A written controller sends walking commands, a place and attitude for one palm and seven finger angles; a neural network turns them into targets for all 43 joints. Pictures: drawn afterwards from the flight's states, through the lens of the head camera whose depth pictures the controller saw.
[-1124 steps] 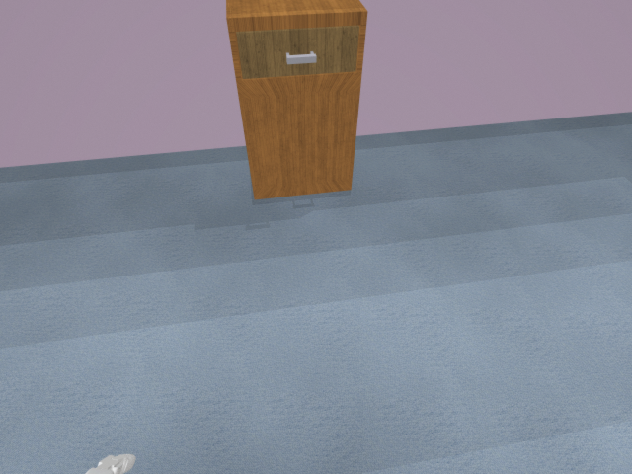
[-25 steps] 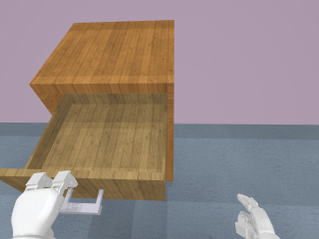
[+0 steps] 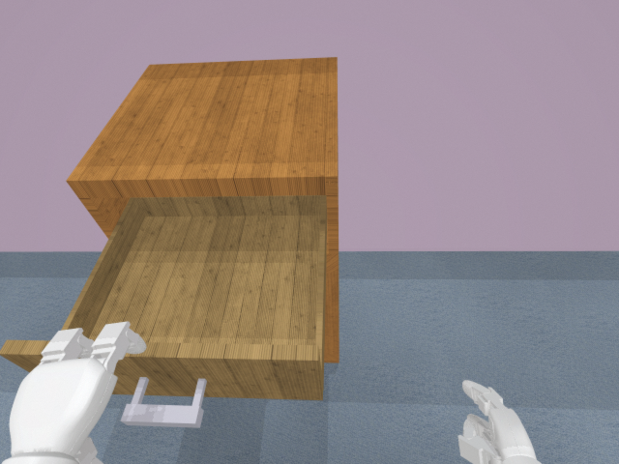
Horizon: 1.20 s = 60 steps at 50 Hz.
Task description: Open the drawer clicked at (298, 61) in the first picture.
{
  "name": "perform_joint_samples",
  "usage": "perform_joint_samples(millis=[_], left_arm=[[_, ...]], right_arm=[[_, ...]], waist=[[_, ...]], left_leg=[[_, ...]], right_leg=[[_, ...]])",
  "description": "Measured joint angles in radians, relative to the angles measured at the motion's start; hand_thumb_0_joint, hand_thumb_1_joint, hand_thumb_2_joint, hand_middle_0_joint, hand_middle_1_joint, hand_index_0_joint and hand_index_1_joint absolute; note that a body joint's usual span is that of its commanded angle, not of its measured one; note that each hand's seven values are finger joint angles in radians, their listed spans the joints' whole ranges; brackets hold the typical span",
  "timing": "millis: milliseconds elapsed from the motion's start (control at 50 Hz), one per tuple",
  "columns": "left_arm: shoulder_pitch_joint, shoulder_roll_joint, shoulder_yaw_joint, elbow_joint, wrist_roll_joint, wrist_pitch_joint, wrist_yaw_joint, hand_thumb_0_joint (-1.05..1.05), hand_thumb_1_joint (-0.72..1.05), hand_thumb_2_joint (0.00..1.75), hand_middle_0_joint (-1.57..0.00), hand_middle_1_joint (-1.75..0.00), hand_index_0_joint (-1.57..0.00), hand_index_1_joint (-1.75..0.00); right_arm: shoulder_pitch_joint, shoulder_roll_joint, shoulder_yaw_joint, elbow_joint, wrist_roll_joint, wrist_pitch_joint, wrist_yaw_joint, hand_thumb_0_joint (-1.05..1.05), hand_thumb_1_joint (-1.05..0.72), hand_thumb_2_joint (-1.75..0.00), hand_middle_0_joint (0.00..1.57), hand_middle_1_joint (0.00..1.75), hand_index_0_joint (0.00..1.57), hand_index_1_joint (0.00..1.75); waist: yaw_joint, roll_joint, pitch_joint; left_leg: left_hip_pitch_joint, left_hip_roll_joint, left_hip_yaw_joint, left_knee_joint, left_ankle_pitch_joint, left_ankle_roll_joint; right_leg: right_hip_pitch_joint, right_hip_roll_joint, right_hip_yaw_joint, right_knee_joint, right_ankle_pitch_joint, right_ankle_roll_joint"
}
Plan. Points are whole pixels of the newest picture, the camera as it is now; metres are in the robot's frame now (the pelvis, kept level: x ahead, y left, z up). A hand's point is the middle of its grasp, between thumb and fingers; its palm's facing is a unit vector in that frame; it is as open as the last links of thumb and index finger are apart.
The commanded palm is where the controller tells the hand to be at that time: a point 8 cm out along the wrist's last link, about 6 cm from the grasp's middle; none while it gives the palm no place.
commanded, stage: lift the hand off the handle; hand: left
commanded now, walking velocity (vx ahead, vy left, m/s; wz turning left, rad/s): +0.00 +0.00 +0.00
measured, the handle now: (167, 400) +0.21 +0.24 -0.07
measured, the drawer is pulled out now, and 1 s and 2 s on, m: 0.30 0.30 0.30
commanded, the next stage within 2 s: draw the hand back to the body in 0.54 s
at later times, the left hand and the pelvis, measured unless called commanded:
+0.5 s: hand (80, 392) +0.17 +0.27 +0.08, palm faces +0.04 -0.08 -1.00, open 13.8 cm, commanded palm +0.14 +0.26 +0.13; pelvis +0.00 +0.01 +0.01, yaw +0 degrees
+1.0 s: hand (59, 389) +0.16 +0.28 +0.10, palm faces +0.05 -0.08 -1.00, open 13.8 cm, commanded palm +0.14 +0.27 +0.15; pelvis +0.00 +0.01 +0.01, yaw +0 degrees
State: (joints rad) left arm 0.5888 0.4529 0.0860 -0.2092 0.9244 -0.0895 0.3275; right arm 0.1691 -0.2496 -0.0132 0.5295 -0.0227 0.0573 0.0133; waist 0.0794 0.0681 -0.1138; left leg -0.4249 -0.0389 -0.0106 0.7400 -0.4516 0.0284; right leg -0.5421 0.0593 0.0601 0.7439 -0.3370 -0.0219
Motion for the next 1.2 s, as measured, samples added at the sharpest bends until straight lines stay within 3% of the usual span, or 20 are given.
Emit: perform_joint_samples(millis=[260, 540, 820, 1040, 1200], left_arm=[[-0.012, 0.005, -0.003, -0.064, 0.002, 0.010, -0.019, 0.00, -0.49, 0.30, -0.32, -1.20, -0.32, -1.20], [0.026, 0.027, 0.008, -0.144, -0.043, 0.039, -0.090, 0.00, -0.49, 0.30, -0.32, -1.20, -0.32, -1.20], [0.020, 0.030, 0.001, -0.178, -0.013, 0.010, -0.076, 0.00, -0.49, 0.30, -0.33, -1.20, -0.33, -1.20], [0.036, 0.052, 0.033, -0.193, -0.075, 0.071, -0.133, 0.00, -0.49, 0.30, -0.32, -1.20, -0.32, -1.20], [0.023, 0.077, 0.035, -0.220, -0.060, 0.035, -0.150, 0.00, -0.49, 0.30, -0.32, -1.20, -0.32, -1.20]], right_arm=[[-0.009, 0.002, 0.002, -0.003, -0.001, 0.004, 0.003, 0.01, -0.90, -0.90, 0.20, 0.30, 0.20, 0.30], [-0.005, 0.002, 0.017, -0.017, 0.013, 0.013, 0.006, 0.02, -0.90, -0.90, 0.20, 0.30, 0.20, 0.30], [0.004, -0.003, 0.007, -0.014, 0.001, 0.017, 0.005, 0.02, -0.90, -0.90, 0.20, 0.30, 0.20, 0.30], [0.000, 0.002, 0.024, -0.013, 0.022, 0.027, 0.003, 0.02, -0.90, -0.90, 0.20, 0.30, 0.20, 0.30], [0.002, -0.011, 0.023, -0.015, 0.014, 0.025, -0.008, 0.02, -0.90, -0.90, 0.20, 0.30, 0.20, 0.30]], waist=[[0.024, 0.006, 0.018], [0.023, 0.016, 0.026], [0.036, 0.011, 0.035], [0.029, 0.024, 0.039], [0.045, 0.018, 0.058]], left_leg=[[0.033, -0.009, -0.008, -0.022, 0.013, 0.005], [0.110, -0.003, -0.001, -0.096, 0.038, 0.009], [0.107, -0.006, -0.007, -0.089, 0.039, 0.013], [0.156, -0.005, -0.002, -0.141, 0.060, 0.014], [0.174, -0.004, -0.010, -0.159, 0.073, 0.014]], right_leg=[[0.038, -0.011, -0.006, -0.025, 0.008, 0.006], [0.115, -0.007, 0.004, -0.102, 0.038, 0.011], [0.120, -0.011, -0.002, -0.108, 0.042, 0.015], [0.166, -0.012, 0.005, -0.154, 0.061, 0.017], [0.191, -0.013, -0.003, -0.182, 0.076, 0.016]])
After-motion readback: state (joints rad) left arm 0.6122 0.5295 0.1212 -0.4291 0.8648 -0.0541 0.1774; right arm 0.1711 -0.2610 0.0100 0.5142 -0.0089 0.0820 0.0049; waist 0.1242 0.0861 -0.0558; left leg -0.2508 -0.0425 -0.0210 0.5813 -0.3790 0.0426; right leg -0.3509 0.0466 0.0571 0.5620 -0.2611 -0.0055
